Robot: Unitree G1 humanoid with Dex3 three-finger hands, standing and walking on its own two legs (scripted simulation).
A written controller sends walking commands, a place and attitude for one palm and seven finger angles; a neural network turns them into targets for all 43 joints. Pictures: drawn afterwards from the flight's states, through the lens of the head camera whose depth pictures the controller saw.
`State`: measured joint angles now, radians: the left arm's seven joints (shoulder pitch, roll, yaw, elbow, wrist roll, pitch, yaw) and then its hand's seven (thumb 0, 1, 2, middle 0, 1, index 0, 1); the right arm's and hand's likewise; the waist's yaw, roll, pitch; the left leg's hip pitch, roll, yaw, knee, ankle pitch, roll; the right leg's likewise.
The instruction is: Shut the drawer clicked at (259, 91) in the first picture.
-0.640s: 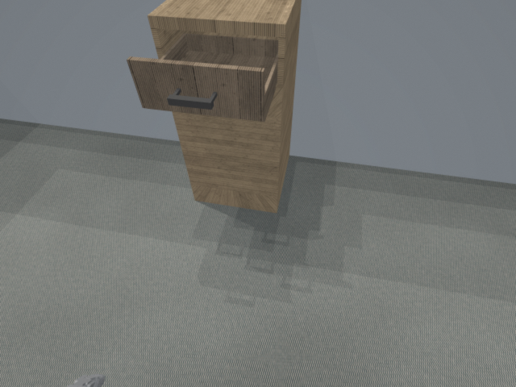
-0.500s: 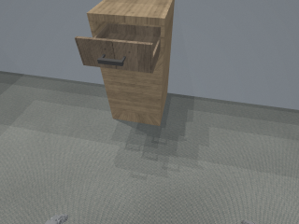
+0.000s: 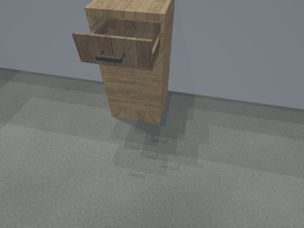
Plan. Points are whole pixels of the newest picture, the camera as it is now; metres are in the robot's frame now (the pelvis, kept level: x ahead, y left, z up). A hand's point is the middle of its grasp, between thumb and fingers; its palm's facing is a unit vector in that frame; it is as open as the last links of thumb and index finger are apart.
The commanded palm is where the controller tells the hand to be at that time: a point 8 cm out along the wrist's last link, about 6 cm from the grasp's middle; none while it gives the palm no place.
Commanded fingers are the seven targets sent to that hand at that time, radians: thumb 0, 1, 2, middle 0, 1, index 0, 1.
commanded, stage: stand and wait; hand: left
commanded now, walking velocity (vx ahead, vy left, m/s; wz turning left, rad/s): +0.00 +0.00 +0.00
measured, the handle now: (110, 56) +0.84 +0.25 +0.00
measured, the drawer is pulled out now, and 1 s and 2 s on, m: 0.21 0.21 0.21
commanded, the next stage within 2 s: look at it before walking up in 0.18 s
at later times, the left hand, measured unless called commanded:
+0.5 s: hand out of the picture +0.07 +0.24 -0.15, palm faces -0.02 -0.95 -0.32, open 7.4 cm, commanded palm none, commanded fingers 0.00 0.90 0.90 -0.20 -0.30 -0.20 -0.30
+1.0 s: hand out of the picture +0.07 +0.25 -0.16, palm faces -0.03 -0.95 -0.32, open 7.4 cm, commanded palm none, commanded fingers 0.00 0.90 0.90 -0.20 -0.30 -0.20 -0.30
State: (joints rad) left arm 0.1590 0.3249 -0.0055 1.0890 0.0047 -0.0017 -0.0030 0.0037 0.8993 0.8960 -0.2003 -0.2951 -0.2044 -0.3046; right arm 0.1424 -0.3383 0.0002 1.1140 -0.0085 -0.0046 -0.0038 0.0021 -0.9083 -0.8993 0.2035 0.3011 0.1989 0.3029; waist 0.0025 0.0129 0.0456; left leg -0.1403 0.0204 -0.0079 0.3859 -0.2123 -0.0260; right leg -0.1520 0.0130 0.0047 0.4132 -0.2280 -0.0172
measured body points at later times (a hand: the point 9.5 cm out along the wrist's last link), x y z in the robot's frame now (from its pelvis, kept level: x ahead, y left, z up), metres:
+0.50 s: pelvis +0.00 +0.00 +0.00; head +0.00 +0.00 +0.45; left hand +0.07 +0.29 -0.13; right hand +0.07 -0.28 -0.14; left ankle +0.00 +0.14 -0.74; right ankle +0.00 -0.11 -0.74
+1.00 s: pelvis +0.00 +0.01 +0.00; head +0.01 +0.00 +0.45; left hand +0.07 +0.30 -0.13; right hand +0.07 -0.28 -0.14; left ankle +0.00 +0.14 -0.74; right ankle +0.00 -0.11 -0.74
